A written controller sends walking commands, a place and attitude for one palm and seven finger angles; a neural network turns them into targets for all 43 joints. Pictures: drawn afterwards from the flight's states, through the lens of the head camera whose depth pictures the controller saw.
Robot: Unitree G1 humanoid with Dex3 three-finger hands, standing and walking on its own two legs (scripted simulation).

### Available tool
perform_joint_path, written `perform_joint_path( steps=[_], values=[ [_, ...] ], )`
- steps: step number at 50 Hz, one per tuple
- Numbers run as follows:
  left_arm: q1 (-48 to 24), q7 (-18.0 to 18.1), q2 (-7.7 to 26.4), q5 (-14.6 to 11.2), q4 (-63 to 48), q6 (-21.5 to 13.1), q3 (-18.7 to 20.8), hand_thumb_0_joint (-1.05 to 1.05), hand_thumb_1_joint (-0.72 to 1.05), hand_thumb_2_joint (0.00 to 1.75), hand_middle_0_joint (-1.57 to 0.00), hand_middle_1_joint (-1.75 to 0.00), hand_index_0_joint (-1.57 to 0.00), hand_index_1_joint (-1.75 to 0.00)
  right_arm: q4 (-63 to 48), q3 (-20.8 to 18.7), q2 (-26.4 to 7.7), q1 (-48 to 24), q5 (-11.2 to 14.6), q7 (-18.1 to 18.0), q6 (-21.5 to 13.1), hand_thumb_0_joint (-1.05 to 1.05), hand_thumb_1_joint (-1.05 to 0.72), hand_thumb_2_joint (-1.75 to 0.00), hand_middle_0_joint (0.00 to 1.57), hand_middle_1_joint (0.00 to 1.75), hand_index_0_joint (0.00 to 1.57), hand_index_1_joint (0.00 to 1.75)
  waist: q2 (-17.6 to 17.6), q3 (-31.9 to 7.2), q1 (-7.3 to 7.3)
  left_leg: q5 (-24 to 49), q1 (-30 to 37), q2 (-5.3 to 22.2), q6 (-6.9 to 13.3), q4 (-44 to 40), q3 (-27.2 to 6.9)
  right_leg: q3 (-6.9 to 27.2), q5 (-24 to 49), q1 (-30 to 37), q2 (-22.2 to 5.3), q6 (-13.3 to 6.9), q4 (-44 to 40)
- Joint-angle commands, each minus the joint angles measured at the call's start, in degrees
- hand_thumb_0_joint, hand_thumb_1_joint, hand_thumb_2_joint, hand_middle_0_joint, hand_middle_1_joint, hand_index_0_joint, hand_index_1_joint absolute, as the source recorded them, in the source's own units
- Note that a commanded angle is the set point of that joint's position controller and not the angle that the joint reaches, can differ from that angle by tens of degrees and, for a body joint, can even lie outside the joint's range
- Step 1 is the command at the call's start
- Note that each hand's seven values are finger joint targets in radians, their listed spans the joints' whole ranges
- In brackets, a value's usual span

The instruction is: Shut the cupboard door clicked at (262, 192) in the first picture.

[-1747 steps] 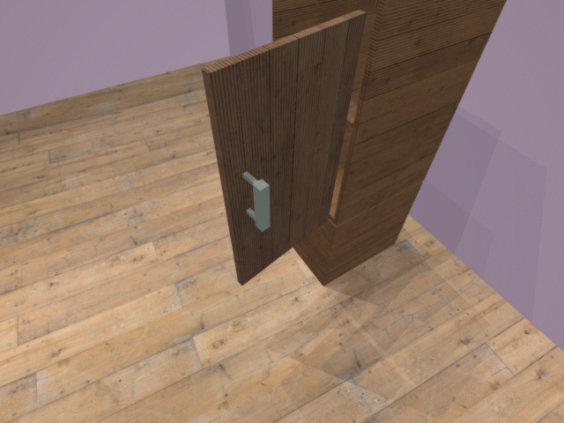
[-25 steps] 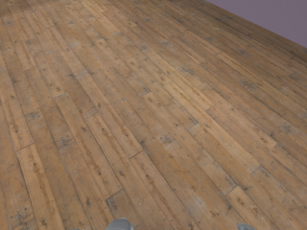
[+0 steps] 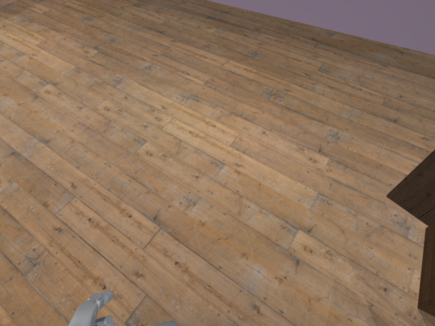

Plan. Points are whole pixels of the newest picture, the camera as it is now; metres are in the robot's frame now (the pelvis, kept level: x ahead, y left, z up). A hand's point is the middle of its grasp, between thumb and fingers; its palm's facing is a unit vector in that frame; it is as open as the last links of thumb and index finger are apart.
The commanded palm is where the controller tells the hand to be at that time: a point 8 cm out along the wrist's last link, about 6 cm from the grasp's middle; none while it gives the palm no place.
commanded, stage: turn to face it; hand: left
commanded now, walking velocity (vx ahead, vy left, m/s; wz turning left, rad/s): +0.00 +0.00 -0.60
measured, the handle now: out of the picture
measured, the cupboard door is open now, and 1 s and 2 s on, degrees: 70 70 70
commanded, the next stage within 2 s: take the last steps up to it in 1.30 s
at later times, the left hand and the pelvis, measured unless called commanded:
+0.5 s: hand (134, 298) +0.18 +0.19 -0.15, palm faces -0.26 -0.95 -0.20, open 7.4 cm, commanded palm none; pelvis +0.04 +0.02 +0.02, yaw -18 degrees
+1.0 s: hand (177, 270) +0.24 +0.11 -0.15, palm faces -0.52 -0.83 -0.22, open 7.4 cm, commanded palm none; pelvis +0.07 -0.02 +0.01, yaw -34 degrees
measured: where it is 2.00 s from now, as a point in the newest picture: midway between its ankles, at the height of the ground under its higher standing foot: outside the picture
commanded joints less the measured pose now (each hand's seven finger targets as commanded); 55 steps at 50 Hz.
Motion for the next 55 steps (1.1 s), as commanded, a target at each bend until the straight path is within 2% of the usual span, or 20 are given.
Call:
perform_joint_path(
  steps=[1,4,10,13,15,16,19,27,30,31,32,33,35,39,45,48,49,51,53,55],
  values=[
    [6.23,2.45,12.23,-0.1,-2.12,-0.71,2.69,0.0,0.9,0.9,-0.2,-0.3,-0.2,-0.3,-7.56,-1.01,-5.75,-6.36,0.44,-1.0,-1.34,0.0,-0.9,-0.9,0.2,0.3,0.2,0.3,-17.59,-8.22,4.03,-0.76,-19.55,-2.9,-0.91,20.26,-9.94,24.3,28.71,13.99,-18.22,-11.59,-16.99],
    [1.04,2.39,10.14,0.26,-3.8,-0.87,1.85,0.0,0.9,0.9,-0.2,-0.3,-0.2,-0.3,-5.19,-0.69,-4.53,-2.69,0.23,-0.25,-1.24,0.0,-0.9,-0.9,0.2,0.3,0.2,0.3,-11.53,-9.37,0.74,5.12,-11.71,-3.88,-1.7,12.32,-7.39,15.86,28.26,8.81,-13.09,-9.27,-15.6],
    [2.86,2.0,11.38,0.56,-2.69,-0.56,2.62,0.0,0.9,0.9,-0.2,-0.3,-0.2,-0.3,-6.1,-0.5,-3.3,-2.69,0.7,-0.42,-1.88,0.0,-0.9,-0.9,0.2,0.3,0.2,0.3,-11.27,-9.21,1.48,6.09,-5.32,-7.44,-1.29,-6.04,-5.87,21.41,27.81,7.52,-12.22,-9.54,-13.6],
    [0.0,1.8,9.74,0.0,-3.03,0.11,2.39,0.0,0.9,0.9,-0.2,-0.3,-0.2,-0.3,-4.34,-0.75,-4.24,3.32,0.77,-0.76,-2.5,0.0,-0.9,-0.9,0.2,0.3,0.2,0.3,-9.53,-8.86,-1.76,17.65,7.93,-7.86,-0.51,-22.74,-5.83,20.63,18.61,-1.22,-8.27,-4.45,-8.96],
    [3.1,1.03,3.84,-0.82,-5.0,0.61,1.3,0.0,0.9,0.9,-0.2,-0.3,-0.2,-0.3,-5.03,-2.12,-13.57,5.73,-0.6,-1.17,-3.37,0.0,-0.9,-0.9,0.2,0.3,0.2,0.3,16.71,-10.26,-1.47,23.69,15.88,14.41,8.9,-34.56,-28.25,7.48,-13.45,-14.46,4.17,2.0,12.2],
    [2.28,0.82,5.73,-0.13,-5.23,0.5,1.42,0.0,0.9,0.9,-0.2,-0.3,-0.2,-0.3,-5.74,-1.97,-13.81,5.46,-0.79,-1.41,-3.27,0.0,-0.9,-0.9,0.2,0.3,0.2,0.3,11.18,-9.78,-1.98,23.88,11.71,18.7,12.94,-34.88,-30.42,7.42,-17.25,-13.92,1.97,2.26,23.39],
    [1.64,-0.14,5.34,0.12,-3.5,0.7,2.25,0.0,0.9,0.9,-0.2,-0.3,-0.2,-0.3,-6.84,-0.89,-9.16,-0.35,-0.91,-1.72,-3.67,0.0,-0.9,-0.9,0.2,0.3,0.2,0.3,9.3,-7.06,0.73,38.55,10.31,11.66,11.37,-31.1,-16.52,6.02,-10.39,-15.05,-1.24,4.01,31.35],
    [-0.86,-0.76,2.22,-0.07,-4.23,0.83,1.06,0.0,0.9,0.9,-0.2,-0.3,-0.2,-0.3,-4.12,-2.28,-10.33,2.28,-0.77,-0.94,-2.76,0.0,-0.9,-0.9,0.2,0.3,0.2,0.3,10.59,-9.27,-1.43,43.83,14.17,10.62,10.05,-25.11,-4.0,-1.68,-6.9,-5.43,0.05,3.27,9.14],
    [3.72,-0.56,3.65,0.05,-2.92,0.23,1.39,0.0,0.9,0.9,-0.2,-0.3,-0.2,-0.3,-4.45,-2.78,-10.77,-0.43,-0.42,-0.54,-2.35,0.0,-0.9,-0.9,0.2,0.3,0.2,0.3,9.07,-9.29,1.61,37.19,9.17,9.72,6.39,-18.43,-0.58,-2.95,4.0,4.85,0.87,1.92,-5.23],
    [7.85,-0.27,6.35,0.27,-1.69,-0.24,1.93,0.0,0.9,0.9,-0.2,-0.3,-0.2,-0.3,-4.94,-2.77,-9.93,-1.16,0.04,-0.27,-2.27,0.0,-0.9,-0.9,0.2,0.3,0.2,0.3,2.9,-10.63,3.7,30.33,3.48,6.99,3.58,-11.09,1.24,0.74,11.34,13.11,-1.62,0.42,-12.11],
    [11.35,0.53,12.92,0.8,-0.77,-1.04,3.12,0.0,0.9,0.9,-0.2,-0.3,-0.2,-0.3,-7.37,-1.72,-5.27,-2.64,0.56,0.0,-2.11,0.0,-0.9,-0.9,0.2,0.3,0.2,0.3,-16.99,-11.24,5.69,4.56,-10.81,-1.4,-0.24,1.88,4.76,20.77,26.61,21.84,-16.01,-5.09,-17.56],
    [13.34,1.31,15.88,-0.05,-0.09,-0.9,3.21,0.0,0.9,0.9,-0.2,-0.3,-0.2,-0.3,-9.47,-1.0,-4.92,-5.24,0.48,-0.32,-1.44,0.0,-0.9,-0.9,0.2,0.3,0.2,0.3,-18.49,-9.73,6.77,-9.05,-15.53,-4.82,-1.08,12.44,-2.1,27.78,40.34,17.2,-23.46,-10.82,-17.29],
    [8.37,2.37,13.22,0.06,-0.93,-0.81,3.26,0.0,0.9,0.9,-0.2,-0.3,-0.2,-0.3,-8.28,-1.08,-5.1,-6.89,0.59,-1.14,-1.2,0.0,-0.9,-0.9,0.2,0.3,0.2,0.3,-17.42,-7.42,4.69,-3.41,-19.89,-3.54,-0.79,19.21,-9.3,27.58,30.18,14.14,-19.61,-12.66,-17.76],
    [3.06,2.46,9.64,0.17,-2.48,-1.2,2.02,0.0,0.9,0.9,-0.2,-0.3,-0.2,-0.3,-5.52,-0.66,-4.21,-3.52,0.26,-0.39,-1.46,0.0,-0.9,-0.9,0.2,0.3,0.2,0.3,-11.1,-10.86,1.33,4.82,-12.54,-4.27,-1.85,10.23,-7.56,16.91,33.91,12.18,-12.89,-9.85,-14.32],
    [4.68,2.31,10.93,0.41,-1.56,-0.85,2.65,0.0,0.9,0.9,-0.2,-0.3,-0.2,-0.3,-6.51,-0.47,-3.54,-4.71,0.78,-0.53,-1.82,0.0,-0.9,-0.9,0.2,0.3,0.2,0.3,-11.54,-10.19,2.16,5.7,-7.1,-7.42,-1.43,-5.22,-6.61,22.0,33.01,10.91,-12.35,-10.07,-13.28],
    [1.82,2.19,10.21,0.15,-1.66,-0.4,2.52,0.0,0.9,0.9,-0.2,-0.3,-0.2,-0.3,-5.11,-0.6,-3.84,0.23,0.92,-0.8,-2.16,0.0,-0.9,-0.9,0.2,0.3,0.2,0.3,-10.93,-9.57,-0.82,14.67,3.47,-8.37,-0.64,-18.76,-6.48,22.56,26.53,4.19,-9.81,-6.46,-10.29],
    [1.51,2.06,8.96,-0.25,-2.17,-0.16,2.19,0.0,0.9,0.9,-0.2,-0.3,-0.2,-0.3,-4.37,-0.76,-5.14,2.3,0.67,-0.99,-2.69,0.0,-0.9,-0.9,0.2,0.3,0.2,0.3,-7.35,-10.12,-1.52,19.67,10.48,-6.81,0.13,-25.87,-7.03,20.6,22.37,-0.21,-6.84,-3.86,-7.38],
    [4.23,1.42,4.24,-0.71,-3.8,0.04,1.17,0.0,0.9,0.9,-0.2,-0.3,-0.2,-0.3,-5.11,-1.91,-13.42,4.77,-0.47,-1.25,-3.11,0.0,-0.9,-0.9,0.2,0.3,0.2,0.3,14.82,-11.11,-1.43,33.25,16.71,16.12,11.19,-33.1,-28.28,6.64,-16.04,-12.62,3.92,2.03,14.45],
    [2.2,1.12,5.95,0.24,-3.14,0.28,1.72,0.0,0.9,0.9,-0.2,-0.3,-0.2,-0.3,-5.53,-1.13,-11.18,2.33,-0.88,-1.66,-3.33,0.0,-0.9,-0.9,0.2,0.3,0.2,0.3,10.36,-8.2,-0.67,35.68,10.36,15.15,13.94,-32.72,-26.61,7.81,-15.29,-13.49,0.73,2.65,28.79],
    [2.62,0.5,4.88,0.0,-2.05,0.56,1.73,0.0,0.9,0.9,-0.2,-0.3,-0.2,-0.3,-6.14,-0.64,-8.88,-0.85,-1.01,-1.75,-3.29,0.0,-0.9,-0.9,0.2,0.3,0.2,0.3,8.47,-6.88,0.79,43.05,10.87,10.6,12.71,-30.13,-16.58,6.26,-11.25,-13.47,-0.83,3.68,28.99]
  ],
)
